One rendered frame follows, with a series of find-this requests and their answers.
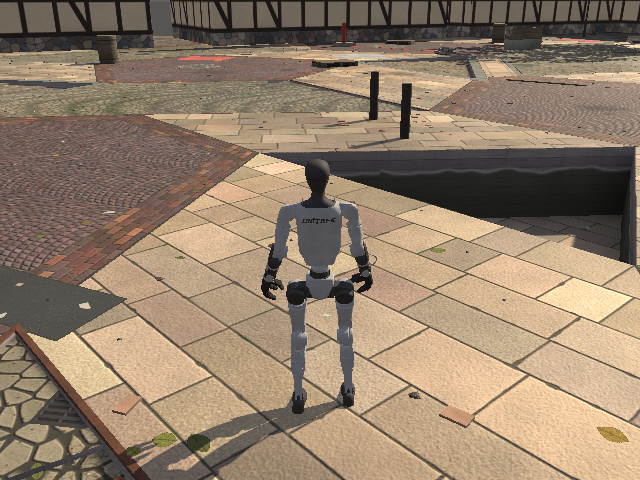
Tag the robot right hand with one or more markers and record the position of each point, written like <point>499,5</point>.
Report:
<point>368,281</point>

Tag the robot left hand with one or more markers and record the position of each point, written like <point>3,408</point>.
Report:
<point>272,285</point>

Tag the robot right forearm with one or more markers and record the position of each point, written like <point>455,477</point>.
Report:
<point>363,263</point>

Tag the robot left forearm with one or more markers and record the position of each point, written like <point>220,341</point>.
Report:
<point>272,267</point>

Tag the right robot thigh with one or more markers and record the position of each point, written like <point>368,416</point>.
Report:
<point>344,299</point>

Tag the robot right foot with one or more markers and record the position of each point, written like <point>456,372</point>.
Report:
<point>348,398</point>

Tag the right robot upper arm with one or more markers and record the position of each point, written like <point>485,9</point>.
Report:
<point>350,212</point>

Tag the left robot upper arm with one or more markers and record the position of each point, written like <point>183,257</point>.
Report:
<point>287,213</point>

